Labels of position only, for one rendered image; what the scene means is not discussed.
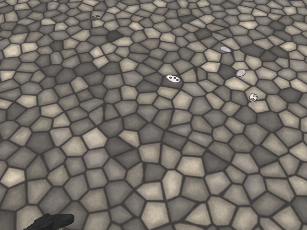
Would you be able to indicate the left robot hand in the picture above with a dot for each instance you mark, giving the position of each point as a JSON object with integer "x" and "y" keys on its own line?
{"x": 51, "y": 222}

